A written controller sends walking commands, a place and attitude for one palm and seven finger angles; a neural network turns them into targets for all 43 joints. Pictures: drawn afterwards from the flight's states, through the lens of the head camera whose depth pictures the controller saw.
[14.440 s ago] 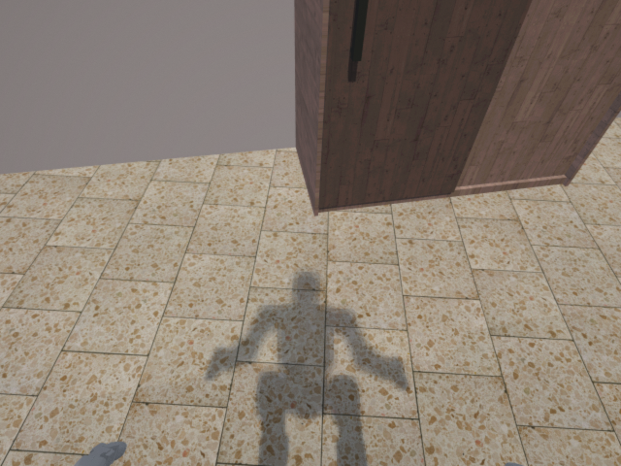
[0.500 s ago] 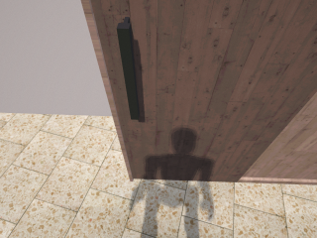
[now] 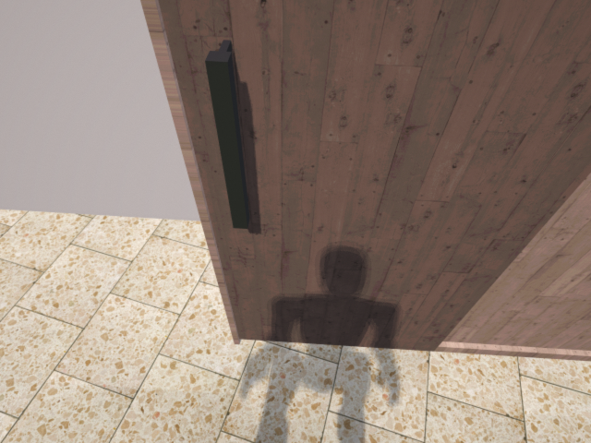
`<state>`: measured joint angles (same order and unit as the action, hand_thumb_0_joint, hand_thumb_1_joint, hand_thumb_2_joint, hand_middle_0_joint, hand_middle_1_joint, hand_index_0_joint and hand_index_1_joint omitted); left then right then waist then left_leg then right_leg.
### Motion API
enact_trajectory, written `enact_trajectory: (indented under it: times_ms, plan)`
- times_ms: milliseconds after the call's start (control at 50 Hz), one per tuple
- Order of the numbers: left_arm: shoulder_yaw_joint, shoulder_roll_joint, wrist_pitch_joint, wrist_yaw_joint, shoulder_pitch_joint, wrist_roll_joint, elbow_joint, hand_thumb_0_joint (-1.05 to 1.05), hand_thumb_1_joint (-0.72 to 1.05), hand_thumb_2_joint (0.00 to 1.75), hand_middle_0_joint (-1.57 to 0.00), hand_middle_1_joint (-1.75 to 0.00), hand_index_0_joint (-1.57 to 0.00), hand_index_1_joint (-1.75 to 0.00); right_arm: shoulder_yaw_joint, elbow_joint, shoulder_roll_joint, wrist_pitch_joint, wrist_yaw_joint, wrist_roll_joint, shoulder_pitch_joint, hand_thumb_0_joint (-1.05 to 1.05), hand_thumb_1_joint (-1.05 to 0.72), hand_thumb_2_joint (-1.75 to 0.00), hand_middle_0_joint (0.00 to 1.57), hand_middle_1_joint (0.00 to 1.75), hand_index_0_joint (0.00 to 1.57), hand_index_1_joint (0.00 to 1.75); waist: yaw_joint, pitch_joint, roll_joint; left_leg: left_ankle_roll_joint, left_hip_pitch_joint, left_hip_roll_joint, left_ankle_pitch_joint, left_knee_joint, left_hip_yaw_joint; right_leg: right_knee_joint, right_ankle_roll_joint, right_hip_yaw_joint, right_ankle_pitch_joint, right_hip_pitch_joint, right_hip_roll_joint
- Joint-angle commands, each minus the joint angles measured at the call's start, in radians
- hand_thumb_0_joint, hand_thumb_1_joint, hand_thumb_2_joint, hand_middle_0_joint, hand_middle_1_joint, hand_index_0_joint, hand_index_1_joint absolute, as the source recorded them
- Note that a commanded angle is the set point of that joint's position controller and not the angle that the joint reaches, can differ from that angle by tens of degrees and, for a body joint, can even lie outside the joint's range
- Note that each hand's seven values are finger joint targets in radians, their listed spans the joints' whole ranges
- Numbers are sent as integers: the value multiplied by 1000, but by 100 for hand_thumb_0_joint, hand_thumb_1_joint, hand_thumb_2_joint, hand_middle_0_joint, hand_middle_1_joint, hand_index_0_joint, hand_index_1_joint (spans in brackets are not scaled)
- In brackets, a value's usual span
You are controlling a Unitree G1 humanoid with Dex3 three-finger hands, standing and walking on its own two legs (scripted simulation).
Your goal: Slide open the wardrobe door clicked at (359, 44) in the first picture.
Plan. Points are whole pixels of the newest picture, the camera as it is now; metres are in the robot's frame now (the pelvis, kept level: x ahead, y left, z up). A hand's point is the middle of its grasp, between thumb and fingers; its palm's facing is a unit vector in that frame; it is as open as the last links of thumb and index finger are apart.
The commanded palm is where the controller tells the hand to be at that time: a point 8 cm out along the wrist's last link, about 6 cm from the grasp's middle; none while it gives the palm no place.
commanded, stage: come to a stop and stand still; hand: left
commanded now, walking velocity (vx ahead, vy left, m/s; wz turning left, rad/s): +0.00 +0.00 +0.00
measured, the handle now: (235, 148) +0.50 +0.13 +0.12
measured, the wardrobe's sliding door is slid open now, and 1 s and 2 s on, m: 0.00 0.00 0.00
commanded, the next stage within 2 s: look again from close up in 0.26 s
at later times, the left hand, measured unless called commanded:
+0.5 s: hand out of the picture +0.00 +0.18 -0.17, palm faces +0.02 -0.98 -0.21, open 7.3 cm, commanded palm none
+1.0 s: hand out of the picture -0.02 +0.17 -0.17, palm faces +0.03 -0.98 -0.19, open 7.3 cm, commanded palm none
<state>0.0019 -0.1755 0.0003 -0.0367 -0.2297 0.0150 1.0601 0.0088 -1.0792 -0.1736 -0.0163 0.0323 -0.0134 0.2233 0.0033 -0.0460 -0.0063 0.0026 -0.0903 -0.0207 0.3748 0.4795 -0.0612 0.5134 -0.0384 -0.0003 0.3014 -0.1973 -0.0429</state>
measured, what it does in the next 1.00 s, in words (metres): stands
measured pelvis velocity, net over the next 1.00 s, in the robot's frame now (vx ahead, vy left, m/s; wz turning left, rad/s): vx -0.03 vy -0.01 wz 0.01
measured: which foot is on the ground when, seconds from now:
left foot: down 0.00-1.00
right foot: down 0.00-1.00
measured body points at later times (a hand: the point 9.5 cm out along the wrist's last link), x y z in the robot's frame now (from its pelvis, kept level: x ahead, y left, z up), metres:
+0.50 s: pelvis -0.02 +0.00 +0.00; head -0.01 +0.00 +0.45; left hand +0.00 +0.23 -0.16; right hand -0.02 -0.23 -0.15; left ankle -0.07 +0.11 -0.73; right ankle -0.02 -0.15 -0.73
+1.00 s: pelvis -0.03 -0.01 +0.01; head -0.02 +0.00 +0.45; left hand -0.02 +0.22 -0.16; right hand -0.02 -0.23 -0.15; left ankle -0.07 +0.11 -0.73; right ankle -0.02 -0.15 -0.73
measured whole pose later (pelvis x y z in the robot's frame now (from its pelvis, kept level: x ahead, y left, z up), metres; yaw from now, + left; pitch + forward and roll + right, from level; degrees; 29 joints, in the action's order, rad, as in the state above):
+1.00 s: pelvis -0.03 -0.01 +0.01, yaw +0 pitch -2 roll +0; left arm 0.00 -0.17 -0.01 -0.03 -0.25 0.01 1.09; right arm 0.00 -1.12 -0.15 -0.02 0.03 -0.01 0.26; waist 0.01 -0.05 -0.02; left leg 0.00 -0.11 -0.02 0.30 0.44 -0.05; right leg 0.45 -0.03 0.01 0.22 -0.20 -0.04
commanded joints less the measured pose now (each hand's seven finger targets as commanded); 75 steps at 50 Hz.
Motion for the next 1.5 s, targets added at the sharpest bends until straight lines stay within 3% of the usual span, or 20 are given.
enact_trajectory:
  times_ms: [0,220,380,680,800,840,1200,1240,1280,1320,1360,1420,1480]
  plan:
    - [29,-131,-19,-2,-41,-1,-43,0,90,90,-20,-30,-20,-30,17,20,-116,-13,8,0,64,0,-90,-90,20,30,20,30,-3,26,1,21,-46,-83,-380,-73,59,-48,73,-56,-417,47,-65]
    - [25,-129,-18,2,-40,-3,-35,0,90,90,-20,-30,-20,-30,13,7,-116,-17,4,1,70,0,-90,-90,20,30,20,30,1,0,14,23,-76,-85,-293,-112,73,-86,68,-54,-296,42,-59]
    - [24,-126,-20,2,-45,-2,-24,0,90,90,-20,-30,-20,-30,13,-5,-117,-21,5,2,83,0,-90,-90,20,30,20,30,3,0,13,25,-81,-88,-306,-123,79,-86,69,-51,-296,48,-58]
    - [20,-119,-21,4,-56,-2,-15,0,90,90,-20,-30,-20,-30,12,-12,-104,-17,1,2,96,0,-90,-90,20,30,20,30,4,-29,-10,21,-111,-80,-210,-138,82,-120,67,-63,-211,22,-60]
    - [21,-118,-23,4,-59,-2,-12,0,90,90,-20,-30,-20,-30,13,-14,-105,-21,1,2,98,0,-90,-90,20,30,20,30,4,-3,20,21,-100,-85,-244,-137,82,-112,67,-58,-237,34,-61]
    - [19,-113,-23,4,-60,-1,-9,0,90,90,-20,-30,-20,-30,12,-15,-100,-19,2,2,96,0,-90,-90,20,30,20,30,3,-20,-1,21,-105,-86,-244,-138,83,-114,67,-57,-240,27,-59]
    - [22,-121,-28,4,-57,-1,-5,0,90,90,-20,-30,-20,-30,17,-15,-108,-21,2,2,91,0,-90,-90,20,30,20,30,3,-11,-1,17,-97,-87,-269,-136,81,-118,66,-56,-271,34,-65]
    - [15,-80,-18,5,-90,4,9,0,90,90,-20,-30,-20,-30,8,-27,-68,-11,-2,-2,123,0,-90,-90,20,30,20,30,4,-14,-13,19,-105,-79,-119,-126,74,-115,68,-51,-96,27,-53]
    - [22,-88,-8,12,-97,8,2,0,90,90,-20,-30,-20,-30,11,-24,-76,0,-8,-9,125,0,-90,-90,20,30,20,30,9,-76,-12,29,-160,-71,79,-138,82,-126,74,-63,132,-31,-45]
    - [29,-89,-4,17,-108,10,-6,0,90,90,-20,-30,-20,-30,15,-14,-77,5,-12,-13,128,0,-90,-90,20,30,20,30,12,-127,-9,37,-201,-64,166,-133,87,-136,84,-83,231,-75,-41]
    - [36,-91,-7,21,-125,12,-13,0,90,90,-20,-30,-20,-30,16,-7,-70,5,-13,-14,137,0,-90,-90,20,30,20,30,15,-146,-22,41,-231,-56,179,-101,82,-137,97,-102,268,-83,-44]
    - [44,-97,-16,23,-160,7,-9,0,90,90,-20,-30,-20,-30,14,3,-51,-5,-14,-12,153,0,-90,-90,20,30,20,30,17,-131,-68,38,-237,-30,95,-15,45,-147,124,-142,251,-61,-75]
    - [57,-105,-26,20,-205,5,2,0,90,90,-20,-30,-20,-30,10,11,-29,-20,-13,-8,166,0,-90,-90,20,30,20,30,18,-86,-118,32,-249,-7,8,82,1,-130,156,-168,120,0,-110]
